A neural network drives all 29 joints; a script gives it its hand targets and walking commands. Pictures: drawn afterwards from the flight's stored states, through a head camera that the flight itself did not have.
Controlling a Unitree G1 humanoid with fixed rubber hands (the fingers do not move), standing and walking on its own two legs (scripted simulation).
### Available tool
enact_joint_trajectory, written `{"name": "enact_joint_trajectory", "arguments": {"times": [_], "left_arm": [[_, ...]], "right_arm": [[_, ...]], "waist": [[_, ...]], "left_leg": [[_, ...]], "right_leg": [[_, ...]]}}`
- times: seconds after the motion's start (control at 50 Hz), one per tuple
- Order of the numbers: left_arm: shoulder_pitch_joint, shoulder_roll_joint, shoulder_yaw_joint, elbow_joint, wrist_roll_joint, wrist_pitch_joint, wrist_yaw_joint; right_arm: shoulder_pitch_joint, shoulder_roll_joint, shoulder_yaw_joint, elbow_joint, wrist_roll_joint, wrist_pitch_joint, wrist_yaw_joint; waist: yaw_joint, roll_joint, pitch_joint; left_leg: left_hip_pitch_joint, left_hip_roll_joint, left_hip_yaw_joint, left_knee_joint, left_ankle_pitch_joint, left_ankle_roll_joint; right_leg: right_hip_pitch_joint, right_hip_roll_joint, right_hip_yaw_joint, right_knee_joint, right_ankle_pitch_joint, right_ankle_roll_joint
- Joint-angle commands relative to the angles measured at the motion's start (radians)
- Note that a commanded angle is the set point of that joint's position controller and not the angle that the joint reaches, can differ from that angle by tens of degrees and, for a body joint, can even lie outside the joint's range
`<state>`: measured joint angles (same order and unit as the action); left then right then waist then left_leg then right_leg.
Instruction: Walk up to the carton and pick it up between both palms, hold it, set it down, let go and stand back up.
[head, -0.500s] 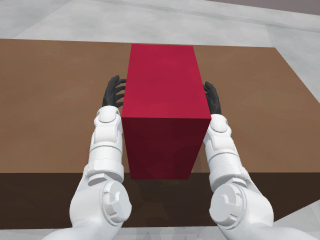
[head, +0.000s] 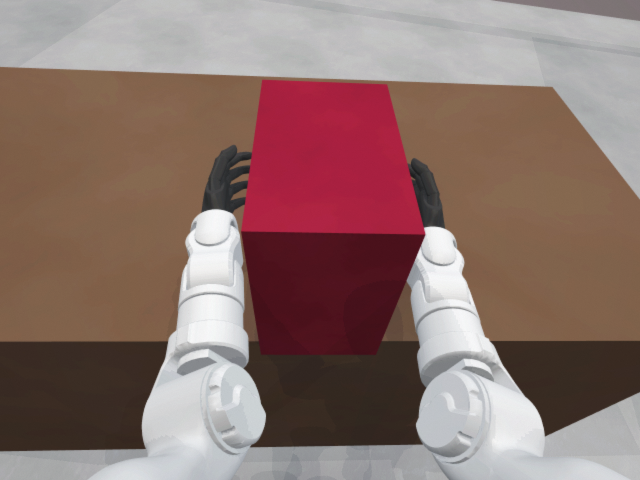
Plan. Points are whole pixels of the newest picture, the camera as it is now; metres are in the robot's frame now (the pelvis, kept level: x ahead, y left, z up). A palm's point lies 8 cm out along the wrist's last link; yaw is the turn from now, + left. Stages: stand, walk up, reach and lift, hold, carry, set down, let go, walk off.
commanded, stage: set down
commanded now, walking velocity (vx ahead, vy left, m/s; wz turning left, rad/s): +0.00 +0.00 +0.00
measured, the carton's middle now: (321, 224) +0.44 +0.02 +0.07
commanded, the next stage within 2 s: none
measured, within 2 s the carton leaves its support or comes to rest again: neither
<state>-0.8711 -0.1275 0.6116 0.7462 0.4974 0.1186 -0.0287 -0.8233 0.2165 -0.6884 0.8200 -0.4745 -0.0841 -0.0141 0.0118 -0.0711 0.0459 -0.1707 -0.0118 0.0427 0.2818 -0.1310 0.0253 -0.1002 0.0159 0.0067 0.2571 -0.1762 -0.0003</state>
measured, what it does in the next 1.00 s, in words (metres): stands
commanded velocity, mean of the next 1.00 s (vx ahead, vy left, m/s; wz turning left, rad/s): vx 0.00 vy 0.00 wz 0.00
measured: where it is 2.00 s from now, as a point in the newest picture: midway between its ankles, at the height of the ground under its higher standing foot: outside the picture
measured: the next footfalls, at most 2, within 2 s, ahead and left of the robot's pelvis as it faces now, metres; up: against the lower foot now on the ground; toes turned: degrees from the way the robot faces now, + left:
none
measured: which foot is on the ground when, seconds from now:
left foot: down 0.00-1.00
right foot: down 0.00-1.00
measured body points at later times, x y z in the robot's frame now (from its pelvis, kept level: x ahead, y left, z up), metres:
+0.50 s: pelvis -0.01 +0.00 -0.01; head +0.04 +0.03 +0.44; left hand +0.46 +0.16 +0.09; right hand +0.45 -0.13 +0.10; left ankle +0.01 +0.10 -0.75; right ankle -0.03 -0.11 -0.75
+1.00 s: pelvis -0.02 -0.02 -0.01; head +0.01 +0.01 +0.44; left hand +0.46 +0.17 +0.16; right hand +0.45 -0.16 +0.16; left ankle +0.01 +0.10 -0.75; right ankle -0.03 -0.11 -0.75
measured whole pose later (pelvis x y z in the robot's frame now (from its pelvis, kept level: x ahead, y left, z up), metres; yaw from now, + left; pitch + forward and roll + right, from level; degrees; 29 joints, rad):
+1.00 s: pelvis -0.02 -0.02 -0.01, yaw +0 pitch +12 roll -1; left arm -1.12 0.28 0.08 1.11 -0.17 0.23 0.10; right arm -1.11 -0.19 0.00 1.09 0.35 0.21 -0.21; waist -0.02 -0.04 -0.16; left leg -0.49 0.04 0.02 0.41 -0.13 0.00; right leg -0.40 0.06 -0.01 0.36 -0.16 -0.04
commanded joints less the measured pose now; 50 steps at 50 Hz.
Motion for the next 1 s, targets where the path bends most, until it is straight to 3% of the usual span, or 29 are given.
{"name": "enact_joint_trajectory", "arguments": {"times": [0.0, 0.04, 0.08, 0.1, 0.14, 0.18, 0.26, 0.32, 0.38, 0.44, 0.54, 0.6, 0.66, 0.68, 0.72, 0.74, 0.76, 0.78, 0.8, 0.82, 0.86, 0.92, 0.94, 0.96, 0.98], "left_arm": [[-0.337, -0.281, -0.172, 0.091, 0.009, 0.009, -0.056], [-0.343, -0.240, -0.150, 0.089, 0.013, 0.004, -0.045], [-0.329, -0.101, -0.113, 0.108, -0.002, 0.000, -0.017], [-0.334, -0.006, -0.114, 0.081, -0.017, -0.008, 0.012], [-0.389, 0.130, -0.173, 0.064, -0.108, -0.032, 0.085], [-0.502, 0.153, -0.266, 0.078, -0.209, -0.073, 0.145], [-0.638, 0.250, -0.362, 0.174, -0.344, -0.140, 0.209], [-0.650, 0.297, -0.385, 0.278, -0.400, -0.143, 0.215], [-0.663, 0.324, -0.418, 0.321, -0.457, -0.139, 0.213], [-0.655, 0.367, -0.440, 0.328, -0.488, -0.123, 0.205], [-0.677, 0.399, -0.496, 0.359, -0.565, -0.090, 0.185], [-0.711, 0.410, -0.532, 0.277, -0.622, -0.093, 0.176], [-0.710, 0.436, -0.537, 0.324, -0.631, -0.074, 0.158], [-0.744, 0.449, -0.536, 0.297, -0.644, -0.077, 0.155], [-0.744, 0.462, -0.545, 0.197, -0.652, -0.064, 0.159], [-0.729, 0.459, -0.535, 0.223, -0.640, -0.048, 0.153], [-0.756, 0.483, -0.526, 0.188, -0.649, -0.033, 0.149], [-0.727, 0.476, -0.523, 0.256, -0.638, -0.015, 0.142], [-0.756, 0.493, -0.527, 0.191, -0.655, -0.004, 0.141], [-0.749, 0.496, -0.534, 0.183, -0.659, 0.008, 0.141], [-0.742, 0.491, -0.545, 0.200, -0.668, 0.045, 0.134], [-0.766, 0.544, -0.517, 0.165, -0.667, 0.075, 0.130], [-0.747, 0.528, -0.524, 0.209, -0.667, 0.081, 0.130], [-0.778, 0.557, -0.514, 0.158, -0.671, 0.094, 0.132], [-0.776, 0.557, -0.518, 0.191, -0.671, 0.105, 0.130]], "right_arm": [[-0.383, 0.259, 0.213, 0.028, -0.022, -0.012, 0.081], [-0.376, 0.221, 0.186, 0.034, -0.026, -0.009, 0.076], [-0.363, 0.072, 0.160, 0.040, -0.005, -0.007, 0.054], [-0.342, -0.038, 0.138, 0.045, 0.021, -0.007, 0.032], [-0.385, -0.180, 0.201, 0.048, 0.131, -0.016, -0.018], [-0.465, -0.208, 0.280, 0.091, 0.245, -0.022, -0.059], [-0.573, -0.325, 0.391, 0.122, 0.390, -0.009, -0.116], [-0.609, -0.379, 0.457, 0.175, 0.465, 0.017, -0.136], [-0.629, -0.438, 0.495, 0.209, 0.533, 0.034, -0.150], [-0.634, -0.478, 0.558, 0.211, 0.618, 0.055, -0.150], [-0.658, -0.518, 0.632, 0.276, 0.714, 0.101, -0.147], [-0.685, -0.540, 0.613, 0.189, 0.715, 0.103, -0.150], [-0.685, -0.519, 0.646, 0.225, 0.748, 0.139, -0.146], [-0.698, -0.526, 0.638, 0.227, 0.751, 0.147, -0.147], [-0.696, -0.552, 0.637, 0.148, 0.763, 0.146, -0.151], [-0.703, -0.535, 0.646, 0.180, 0.765, 0.159, -0.152], [-0.725, -0.560, 0.634, 0.138, 0.765, 0.166, -0.155], [-0.717, -0.546, 0.644, 0.181, 0.763, 0.181, -0.162], [-0.741, -0.568, 0.636, 0.127, 0.771, 0.186, -0.167], [-0.746, -0.561, 0.647, 0.101, 0.776, 0.194, -0.173], [-0.736, -0.573, 0.639, 0.118, 0.782, 0.217, -0.182], [-0.774, -0.567, 0.667, 0.065, 0.815, 0.246, -0.195], [-0.758, -0.547, 0.677, 0.104, 0.824, 0.262, -0.193], [-0.780, -0.562, 0.679, 0.063, 0.830, 0.271, -0.198], [-0.794, -0.558, 0.691, 0.078, 0.839, 0.283, -0.201]], "waist": [[-0.014, 0.080, -0.343], [-0.012, 0.067, -0.324], [-0.011, 0.060, -0.334], [-0.009, 0.083, -0.351], [0.004, 0.088, -0.434], [-0.003, 0.125, -0.527], [0.000, 0.144, -0.799], [0.006, 0.112, -0.848], [0.003, 0.116, -0.844], [0.021, 0.130, -0.837], [0.012, 0.136, -0.765], [-0.014, 0.149, -0.872], [-0.007, 0.127, -0.785], [-0.020, 0.134, -0.800], [-0.026, 0.170, -0.911], [-0.017, 0.164, -0.853], [-0.023, 0.150, -0.878], [-0.023, 0.125, -0.798], [-0.022, 0.118, -0.849], [-0.017, 0.123, -0.859], [-0.038, 0.135, -0.822], [-0.013, 0.106, -0.828], [-0.020, 0.102, -0.768], [-0.010, 0.101, -0.781], [-0.004, 0.090, -0.768]], "left_leg": [[0.268, 0.025, 0.093, 0.030, 0.294, -0.034], [0.262, 0.023, 0.094, 0.029, 0.273, -0.028], [0.260, 0.027, 0.095, 0.034, 0.276, -0.032], [0.273, 0.025, 0.100, 0.041, 0.300, -0.040], [0.265, 0.029, 0.094, 0.072, 0.345, -0.047], [0.212, 0.033, 0.081, 0.115, 0.377, -0.060], [0.183, 0.047, 0.051, 0.198, 0.419, -0.074], [0.174, 0.051, 0.039, 0.225, 0.421, -0.077], [0.184, 0.054, 0.030, 0.235, 0.434, -0.084], [0.195, 0.050, 0.024, 0.235, 0.456, -0.089], [0.204, 0.057, -0.001, 0.225, 0.408, -0.091], [0.218, 0.049, -0.005, 0.235, 0.419, -0.095], [0.158, 0.042, -0.017, 0.218, 0.366, -0.073], [0.137, 0.042, -0.015, 0.206, 0.337, -0.071], [0.200, 0.043, -0.024, 0.222, 0.417, -0.082], [0.194, 0.043, -0.024, 0.226, 0.415, -0.081], [0.193, 0.040, -0.020, 0.220, 0.405, -0.077], [0.154, 0.035, -0.017, 0.213, 0.368, -0.065], [0.138, 0.034, -0.015, 0.201, 0.351, -0.066], [0.137, 0.031, -0.017, 0.200, 0.354, -0.064], [0.147, 0.034, -0.021, 0.193, 0.346, -0.063], [0.114, 0.025, -0.015, 0.175, 0.308, -0.044], [0.090, 0.023, -0.019, 0.169, 0.277, -0.046], [0.084, 0.023, -0.008, 0.160, 0.271, -0.040], [0.068, 0.022, -0.011, 0.156, 0.260, -0.033]], "right_leg": [[-0.040, 0.017, -0.109, -0.021, 0.184, 0.073], [-0.048, 0.016, -0.111, -0.022, 0.171, 0.075], [-0.049, 0.021, -0.101, -0.019, 0.173, 0.074], [-0.066, 0.022, -0.093, -0.016, 0.189, 0.073], [-0.104, 0.032, -0.084, -0.002, 0.229, 0.068], [-0.131, 0.038, -0.066, 0.020, 0.277, 0.051], [-0.179, 0.046, -0.048, 0.076, 0.373, 0.025], [-0.206, 0.052, -0.048, 0.096, 0.391, 0.028], [-0.237, 0.056, -0.052, 0.099, 0.365, 0.025], [-0.246, 0.055, -0.045, 0.096, 0.371, 0.025], [-0.321, 0.051, -0.045, 0.078, 0.293, 0.014], [-0.320, 0.050, -0.051, 0.089, 0.334, 0.012], [-0.297, 0.035, -0.036, 0.091, 0.312, 0.012], [-0.281, 0.029, -0.030, 0.091, 0.311, 0.014], [-0.258, 0.035, -0.039, 0.108, 0.401, 0.015], [-0.279, 0.038, -0.039, 0.104, 0.378, 0.014], [-0.252, 0.037, -0.042, 0.101, 0.388, 0.019], [-0.239, 0.035, -0.035, 0.102, 0.381, 0.020], [-0.209, 0.036, -0.035, 0.108, 0.399, 0.028], [-0.201, 0.033, -0.031, 0.113, 0.414, 0.032], [-0.190, 0.032, -0.035, 0.105, 0.411, 0.027], [-0.130, 0.026, -0.024, 0.111, 0.425, 0.041], [-0.143, 0.027, -0.029, 0.111, 0.377, 0.036], [-0.125, 0.019, -0.017, 0.104, 0.387, 0.043], [-0.112, 0.022, -0.018, 0.108, 0.382, 0.043]]}}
